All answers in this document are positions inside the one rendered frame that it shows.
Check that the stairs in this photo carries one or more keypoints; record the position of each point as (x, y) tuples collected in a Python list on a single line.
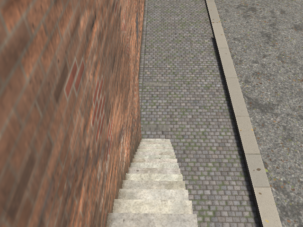
[(153, 193)]

